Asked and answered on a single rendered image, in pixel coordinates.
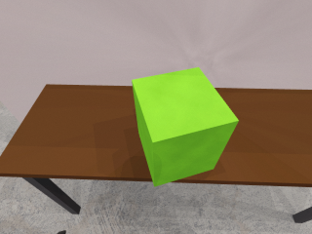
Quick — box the carton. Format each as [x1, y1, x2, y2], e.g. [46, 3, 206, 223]
[132, 67, 239, 187]

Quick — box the table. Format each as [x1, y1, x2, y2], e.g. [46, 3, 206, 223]
[0, 84, 312, 223]

